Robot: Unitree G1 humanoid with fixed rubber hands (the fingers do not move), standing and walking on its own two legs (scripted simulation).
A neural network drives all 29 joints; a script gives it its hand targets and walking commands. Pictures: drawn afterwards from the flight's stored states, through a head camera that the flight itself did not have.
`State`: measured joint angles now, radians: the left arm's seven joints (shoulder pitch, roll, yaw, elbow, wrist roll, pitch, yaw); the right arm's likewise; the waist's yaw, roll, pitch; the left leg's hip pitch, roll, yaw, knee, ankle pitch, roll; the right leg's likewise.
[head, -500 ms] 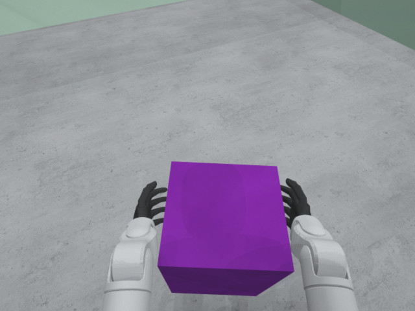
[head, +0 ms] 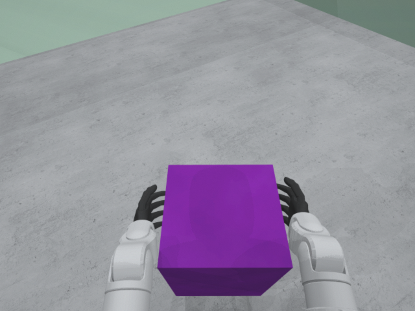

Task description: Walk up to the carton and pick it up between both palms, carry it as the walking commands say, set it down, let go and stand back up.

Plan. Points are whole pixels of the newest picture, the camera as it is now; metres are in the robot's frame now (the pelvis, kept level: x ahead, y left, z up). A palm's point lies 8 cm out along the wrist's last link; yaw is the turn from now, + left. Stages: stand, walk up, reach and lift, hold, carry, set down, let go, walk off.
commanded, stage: carry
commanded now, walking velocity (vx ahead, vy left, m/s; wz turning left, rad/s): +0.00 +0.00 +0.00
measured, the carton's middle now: (219, 237) +0.28 +0.00 -0.06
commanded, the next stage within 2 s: none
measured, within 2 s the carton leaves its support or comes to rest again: neither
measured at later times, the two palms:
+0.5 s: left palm (184, 109) +0.60 +0.07 +0.04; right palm (290, 103) +0.61 -0.22 +0.02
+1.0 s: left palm (228, 48) +0.90 -0.07 +0.06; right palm (314, 44) +0.89 -0.36 +0.04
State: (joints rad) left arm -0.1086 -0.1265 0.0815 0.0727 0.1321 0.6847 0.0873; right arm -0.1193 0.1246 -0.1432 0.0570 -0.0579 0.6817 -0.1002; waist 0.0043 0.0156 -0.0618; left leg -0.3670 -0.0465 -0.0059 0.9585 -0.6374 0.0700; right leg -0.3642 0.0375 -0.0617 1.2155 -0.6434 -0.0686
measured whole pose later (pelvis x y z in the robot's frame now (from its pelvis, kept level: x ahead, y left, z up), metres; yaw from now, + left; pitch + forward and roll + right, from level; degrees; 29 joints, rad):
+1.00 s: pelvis +0.61 -0.20 +0.04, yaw -1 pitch +5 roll +7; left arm -0.12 -0.13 0.13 0.06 0.11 0.68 0.07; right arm -0.15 0.11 -0.09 0.02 -0.06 0.67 -0.12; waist -0.04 -0.02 0.01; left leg -0.42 -0.05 -0.01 1.14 -0.52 0.06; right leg -0.54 0.00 0.10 0.78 -0.32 -0.03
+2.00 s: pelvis +0.61 -0.11 +0.04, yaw -3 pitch +0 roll -2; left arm -0.18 -0.13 0.12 0.09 0.16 0.75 0.06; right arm -0.17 0.14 -0.16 0.08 -0.12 0.71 -0.06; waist 0.04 0.02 -0.01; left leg -0.42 -0.06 -0.01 0.65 -0.22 0.08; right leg -0.32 0.06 0.09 0.63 -0.30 -0.02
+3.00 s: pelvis +0.61 -0.13 +0.05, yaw -3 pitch +0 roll -1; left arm -0.19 -0.13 0.12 0.06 0.16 0.81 0.08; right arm -0.20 0.14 -0.17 0.09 -0.12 0.76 -0.07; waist 0.03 0.02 -0.01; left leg -0.42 -0.05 -0.01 0.61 -0.20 0.07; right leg -0.34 0.06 0.09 0.63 -0.30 0.00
